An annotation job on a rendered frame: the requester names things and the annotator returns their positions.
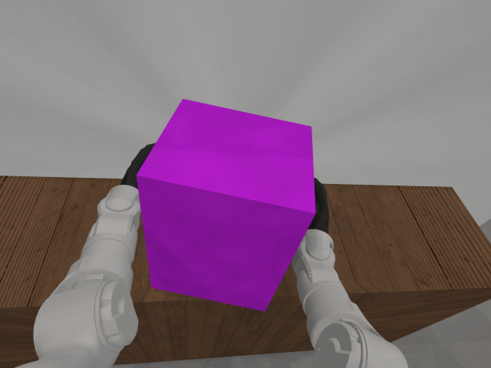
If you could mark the robot right forearm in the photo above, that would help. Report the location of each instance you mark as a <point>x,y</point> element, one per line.
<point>323,297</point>

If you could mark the left robot hand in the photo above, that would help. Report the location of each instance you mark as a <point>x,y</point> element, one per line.
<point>130,178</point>

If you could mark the pedestal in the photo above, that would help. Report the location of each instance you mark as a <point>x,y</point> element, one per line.
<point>408,257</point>

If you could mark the robot left upper arm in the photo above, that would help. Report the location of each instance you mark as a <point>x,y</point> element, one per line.
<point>86,327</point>

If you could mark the robot right upper arm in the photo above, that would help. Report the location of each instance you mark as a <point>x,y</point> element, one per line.
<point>344,344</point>

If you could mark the carton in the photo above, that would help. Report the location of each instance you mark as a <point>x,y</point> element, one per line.
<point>226,198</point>

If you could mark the robot left forearm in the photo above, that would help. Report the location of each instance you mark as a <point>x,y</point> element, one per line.
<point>109,250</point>

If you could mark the right robot hand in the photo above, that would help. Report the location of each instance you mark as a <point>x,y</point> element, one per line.
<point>321,219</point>

